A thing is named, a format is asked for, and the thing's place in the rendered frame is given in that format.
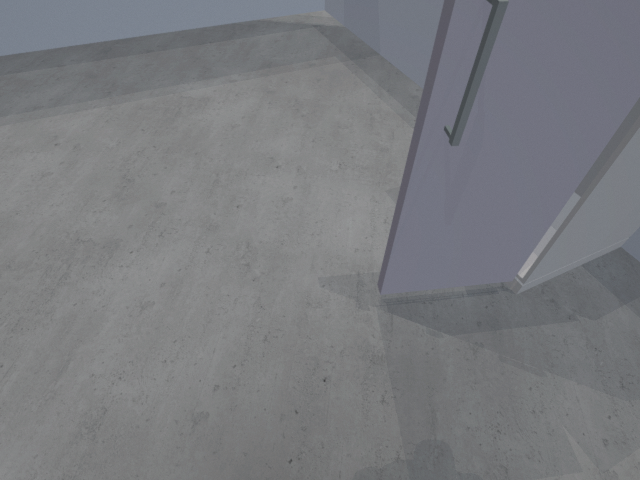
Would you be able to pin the handle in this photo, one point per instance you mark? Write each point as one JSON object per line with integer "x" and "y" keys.
{"x": 491, "y": 30}

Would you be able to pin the fridge door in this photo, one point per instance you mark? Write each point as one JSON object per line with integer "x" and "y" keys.
{"x": 561, "y": 78}

